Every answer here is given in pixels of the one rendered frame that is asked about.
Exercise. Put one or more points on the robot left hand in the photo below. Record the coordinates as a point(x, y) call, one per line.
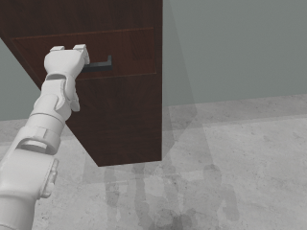
point(70, 62)

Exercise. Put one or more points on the left robot upper arm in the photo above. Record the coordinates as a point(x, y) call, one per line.
point(27, 177)

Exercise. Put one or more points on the left robot forearm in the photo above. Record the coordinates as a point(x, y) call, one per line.
point(46, 122)

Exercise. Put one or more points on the drawer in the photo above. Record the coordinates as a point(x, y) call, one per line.
point(132, 50)

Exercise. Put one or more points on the handle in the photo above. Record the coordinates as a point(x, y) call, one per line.
point(98, 66)

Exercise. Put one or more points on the cabinet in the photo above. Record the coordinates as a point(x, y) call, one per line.
point(120, 117)

